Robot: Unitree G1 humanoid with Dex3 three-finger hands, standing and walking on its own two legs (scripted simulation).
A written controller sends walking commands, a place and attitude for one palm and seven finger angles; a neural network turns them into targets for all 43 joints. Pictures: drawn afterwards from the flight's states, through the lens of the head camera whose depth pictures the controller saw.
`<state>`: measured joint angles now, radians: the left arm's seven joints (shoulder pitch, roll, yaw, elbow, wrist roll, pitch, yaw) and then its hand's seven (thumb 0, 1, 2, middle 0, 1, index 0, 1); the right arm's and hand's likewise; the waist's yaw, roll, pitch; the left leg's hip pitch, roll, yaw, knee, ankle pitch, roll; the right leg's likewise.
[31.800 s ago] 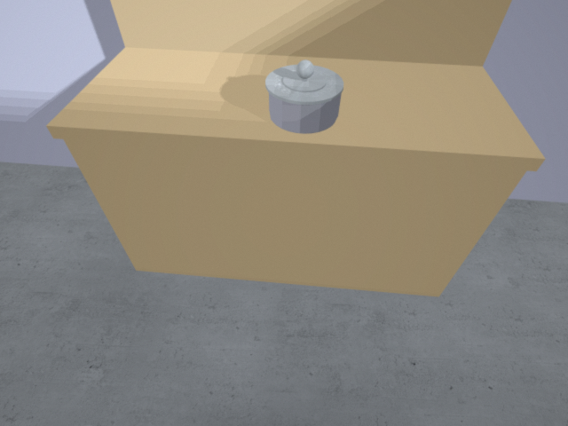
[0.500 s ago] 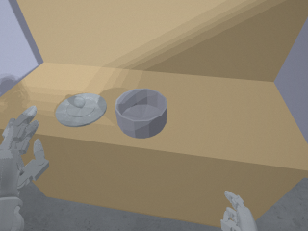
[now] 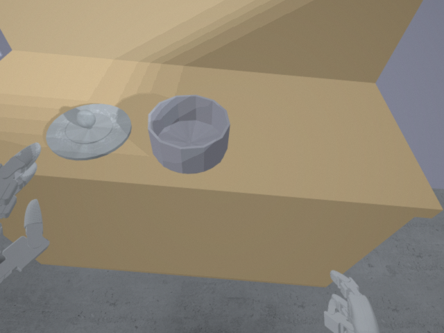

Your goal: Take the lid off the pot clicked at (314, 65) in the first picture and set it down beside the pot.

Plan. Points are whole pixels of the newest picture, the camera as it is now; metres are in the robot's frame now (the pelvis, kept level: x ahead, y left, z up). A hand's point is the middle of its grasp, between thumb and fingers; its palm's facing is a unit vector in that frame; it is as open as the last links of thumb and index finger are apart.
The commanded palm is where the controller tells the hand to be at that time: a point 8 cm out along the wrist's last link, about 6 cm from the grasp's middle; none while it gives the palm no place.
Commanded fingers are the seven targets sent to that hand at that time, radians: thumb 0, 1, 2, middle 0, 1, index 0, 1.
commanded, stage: step back with the hand held close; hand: left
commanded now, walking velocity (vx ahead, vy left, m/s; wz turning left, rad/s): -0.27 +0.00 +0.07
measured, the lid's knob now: (85, 118) +0.56 +0.38 +0.02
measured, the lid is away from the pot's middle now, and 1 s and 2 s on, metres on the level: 0.26 0.26 0.26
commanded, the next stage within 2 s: stop stepping back and stand still in 0.86 s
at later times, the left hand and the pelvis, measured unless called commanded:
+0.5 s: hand out of the picture +0.12 +0.25 +0.18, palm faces +0.31 -0.84 -0.45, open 7.4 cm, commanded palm +0.05 +0.29 +0.19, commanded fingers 0.00 0.90 0.90 -0.20 -0.30 -0.20 -0.30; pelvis -0.08 +0.02 +0.00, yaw -1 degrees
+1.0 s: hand out of the picture +0.00 +0.26 +0.15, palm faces +0.27 -0.87 -0.40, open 7.4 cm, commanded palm -0.09 +0.31 +0.19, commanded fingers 0.00 0.90 0.90 -0.20 -0.30 -0.20 -0.30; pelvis -0.22 +0.03 +0.00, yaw +0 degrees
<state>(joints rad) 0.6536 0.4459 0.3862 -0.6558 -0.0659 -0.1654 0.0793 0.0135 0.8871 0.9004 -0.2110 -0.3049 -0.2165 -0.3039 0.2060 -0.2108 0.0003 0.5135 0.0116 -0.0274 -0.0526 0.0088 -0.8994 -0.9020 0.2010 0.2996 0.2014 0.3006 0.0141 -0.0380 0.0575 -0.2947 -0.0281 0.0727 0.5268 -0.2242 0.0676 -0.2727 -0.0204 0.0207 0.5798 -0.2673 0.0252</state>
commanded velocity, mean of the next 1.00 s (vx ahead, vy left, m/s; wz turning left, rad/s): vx -0.32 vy -0.01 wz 0.05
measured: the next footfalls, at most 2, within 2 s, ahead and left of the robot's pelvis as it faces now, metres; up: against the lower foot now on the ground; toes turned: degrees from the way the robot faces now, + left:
right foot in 0.58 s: -0.12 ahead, -0.11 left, +0.00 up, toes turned -1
left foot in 0.84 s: -0.12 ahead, +0.11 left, +0.00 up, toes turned -1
